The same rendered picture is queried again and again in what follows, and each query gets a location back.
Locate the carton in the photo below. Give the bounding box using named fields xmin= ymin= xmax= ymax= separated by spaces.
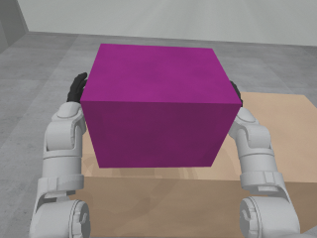
xmin=79 ymin=44 xmax=243 ymax=169

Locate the pedestal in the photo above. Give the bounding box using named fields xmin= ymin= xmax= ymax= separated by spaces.
xmin=68 ymin=91 xmax=317 ymax=238

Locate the robot right upper arm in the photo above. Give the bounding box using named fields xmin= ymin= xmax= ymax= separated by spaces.
xmin=240 ymin=196 xmax=317 ymax=238

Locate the robot left upper arm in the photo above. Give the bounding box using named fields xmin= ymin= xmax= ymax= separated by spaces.
xmin=31 ymin=199 xmax=91 ymax=238

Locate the robot right hand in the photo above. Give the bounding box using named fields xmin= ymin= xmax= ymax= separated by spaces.
xmin=230 ymin=80 xmax=243 ymax=107

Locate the robot right forearm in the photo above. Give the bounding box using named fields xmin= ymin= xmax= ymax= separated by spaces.
xmin=228 ymin=107 xmax=300 ymax=234

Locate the robot left forearm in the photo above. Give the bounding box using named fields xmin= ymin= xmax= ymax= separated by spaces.
xmin=29 ymin=101 xmax=87 ymax=238

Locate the robot left hand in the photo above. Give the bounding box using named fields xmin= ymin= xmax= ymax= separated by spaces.
xmin=66 ymin=72 xmax=87 ymax=104

